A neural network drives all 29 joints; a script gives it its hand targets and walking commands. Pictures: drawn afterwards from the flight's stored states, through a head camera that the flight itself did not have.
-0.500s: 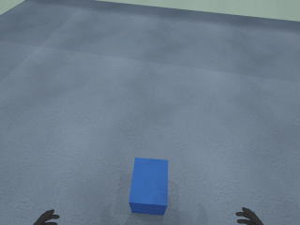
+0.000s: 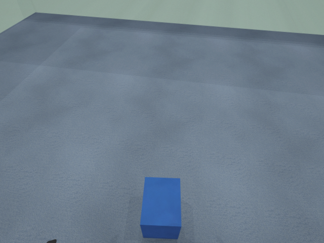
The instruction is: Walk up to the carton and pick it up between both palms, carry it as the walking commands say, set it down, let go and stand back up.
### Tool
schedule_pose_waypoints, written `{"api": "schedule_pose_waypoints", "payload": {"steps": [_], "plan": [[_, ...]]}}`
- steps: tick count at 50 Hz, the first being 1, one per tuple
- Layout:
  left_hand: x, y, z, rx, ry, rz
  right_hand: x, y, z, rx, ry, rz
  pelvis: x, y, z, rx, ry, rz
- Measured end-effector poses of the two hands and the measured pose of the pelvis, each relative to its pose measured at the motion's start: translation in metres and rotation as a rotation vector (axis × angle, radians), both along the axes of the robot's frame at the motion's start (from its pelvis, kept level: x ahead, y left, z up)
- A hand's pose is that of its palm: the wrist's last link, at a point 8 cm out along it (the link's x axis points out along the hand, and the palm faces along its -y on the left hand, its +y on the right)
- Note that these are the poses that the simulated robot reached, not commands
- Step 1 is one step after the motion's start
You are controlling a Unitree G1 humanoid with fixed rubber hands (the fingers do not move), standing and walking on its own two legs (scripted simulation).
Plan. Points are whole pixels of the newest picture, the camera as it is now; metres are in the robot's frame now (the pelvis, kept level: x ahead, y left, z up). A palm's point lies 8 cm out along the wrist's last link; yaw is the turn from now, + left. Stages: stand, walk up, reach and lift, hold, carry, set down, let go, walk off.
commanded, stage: stand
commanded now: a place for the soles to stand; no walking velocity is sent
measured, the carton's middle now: (161, 208) +0.44 +0.01 -0.65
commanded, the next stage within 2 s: reach and lift in 0.38 s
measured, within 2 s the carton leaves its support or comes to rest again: neither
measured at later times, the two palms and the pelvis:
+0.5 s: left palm out of the picture +0.10 +0.29 -0.10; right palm out of the picture +0.10 -0.27 -0.10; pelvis -0.01 +0.01 +0.00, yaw -2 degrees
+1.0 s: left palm (76, 236) +0.19 +0.25 -0.17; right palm out of the picture +0.19 -0.23 -0.19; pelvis +0.01 +0.01 -0.07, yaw -2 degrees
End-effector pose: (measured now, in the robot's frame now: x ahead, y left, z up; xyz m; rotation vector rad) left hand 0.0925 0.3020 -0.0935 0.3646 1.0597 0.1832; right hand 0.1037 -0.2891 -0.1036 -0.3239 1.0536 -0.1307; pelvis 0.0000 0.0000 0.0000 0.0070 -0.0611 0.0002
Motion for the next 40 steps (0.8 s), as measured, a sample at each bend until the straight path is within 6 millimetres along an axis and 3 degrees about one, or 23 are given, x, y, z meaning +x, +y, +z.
{"api": "schedule_pose_waypoints", "payload": {"steps": [22, 32, 40], "plan": [[-0.009, -0.002, -0.009, -0.029, 0.033, 0.002, -0.017, 0.008, 0.002, 0.003, 0.001, -0.045, -0.007, 0.006, 0.001, -0.001, 0.003, -0.025], [0.042, -0.044, -0.017, -0.144, 0.041, -0.052, 0.025, 0.064, -0.006, 0.165, -0.038, -0.05, -0.013, 0.001, -0.014, 0.006, 0.006, -0.031], [0.074, -0.044, -0.035, -0.153, 0.001, -0.02, 0.043, 0.073, -0.038, 0.148, 0.009, -0.05, -0.003, 0.004, -0.031, 0.016, 0.124, -0.029]]}}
